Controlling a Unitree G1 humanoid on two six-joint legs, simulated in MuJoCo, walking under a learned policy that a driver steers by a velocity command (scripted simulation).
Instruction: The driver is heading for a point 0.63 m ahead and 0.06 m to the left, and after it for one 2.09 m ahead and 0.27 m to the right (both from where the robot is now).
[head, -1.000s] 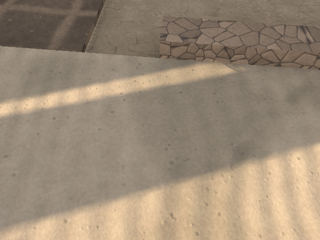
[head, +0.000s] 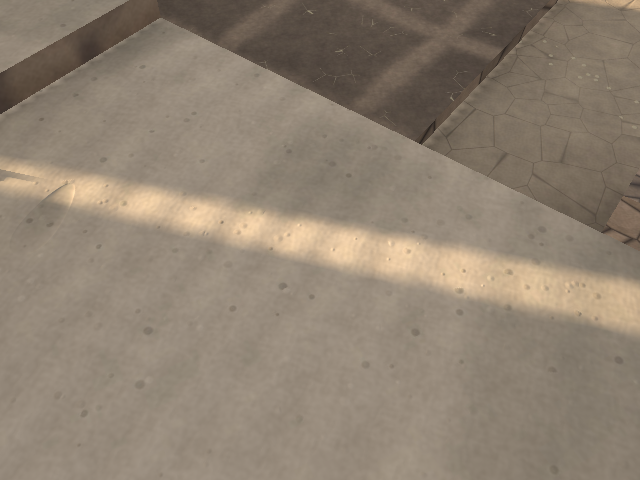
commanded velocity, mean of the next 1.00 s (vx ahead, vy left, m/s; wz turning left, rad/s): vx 0.50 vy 0.00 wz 0.37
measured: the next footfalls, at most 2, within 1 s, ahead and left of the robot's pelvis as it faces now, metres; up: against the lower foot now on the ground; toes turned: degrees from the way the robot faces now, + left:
right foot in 0.30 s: +0.35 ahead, -0.14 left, +0.00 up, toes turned +15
left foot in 0.82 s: +0.52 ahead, +0.21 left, +0.00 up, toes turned +24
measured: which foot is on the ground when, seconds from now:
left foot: down 0.00-0.32, up 0.34-0.80, down 0.82-1.00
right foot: up 0.00-0.28, down 0.30-0.84, up 0.86-1.00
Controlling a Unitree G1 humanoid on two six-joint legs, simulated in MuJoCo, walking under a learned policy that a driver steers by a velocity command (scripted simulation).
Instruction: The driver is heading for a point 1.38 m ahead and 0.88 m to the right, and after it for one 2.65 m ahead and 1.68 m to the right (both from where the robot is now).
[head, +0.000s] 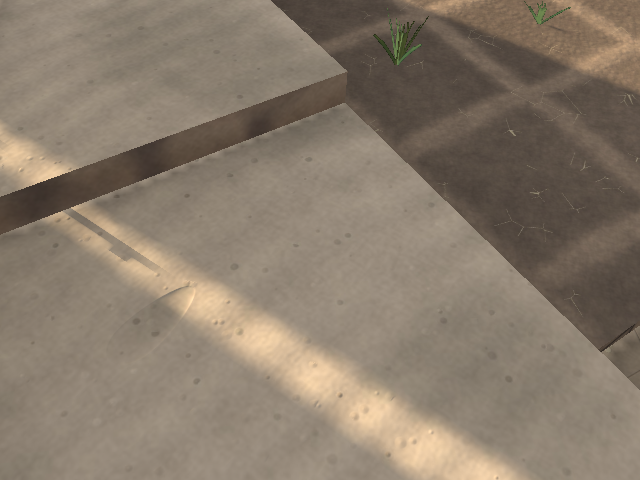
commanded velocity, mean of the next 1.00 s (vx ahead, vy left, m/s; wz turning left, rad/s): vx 0.50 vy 0.00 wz -0.53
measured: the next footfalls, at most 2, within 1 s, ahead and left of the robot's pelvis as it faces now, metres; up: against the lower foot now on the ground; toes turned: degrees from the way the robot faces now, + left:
right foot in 0.36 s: +0.34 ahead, -0.17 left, +0.00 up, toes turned -15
left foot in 0.84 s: +0.67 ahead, -0.07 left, +0.00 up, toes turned -33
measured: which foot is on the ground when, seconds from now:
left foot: down 0.00-0.38, up 0.40-0.82, down 0.84-1.00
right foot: up 0.00-0.34, down 0.36-0.84, up 0.86-1.00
